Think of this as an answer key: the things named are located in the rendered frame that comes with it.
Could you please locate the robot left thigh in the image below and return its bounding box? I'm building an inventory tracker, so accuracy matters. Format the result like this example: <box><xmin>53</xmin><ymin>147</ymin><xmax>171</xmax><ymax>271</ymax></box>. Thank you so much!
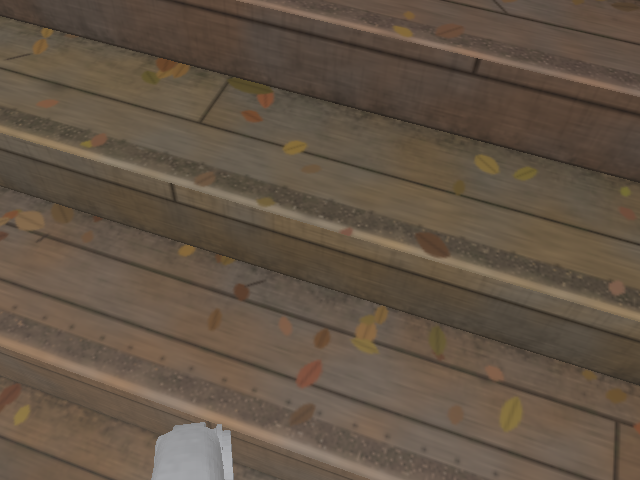
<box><xmin>151</xmin><ymin>422</ymin><xmax>234</xmax><ymax>480</ymax></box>

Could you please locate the robot left shin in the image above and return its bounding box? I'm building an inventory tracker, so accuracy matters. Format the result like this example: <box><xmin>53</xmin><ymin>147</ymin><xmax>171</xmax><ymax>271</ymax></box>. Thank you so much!
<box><xmin>154</xmin><ymin>434</ymin><xmax>165</xmax><ymax>463</ymax></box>

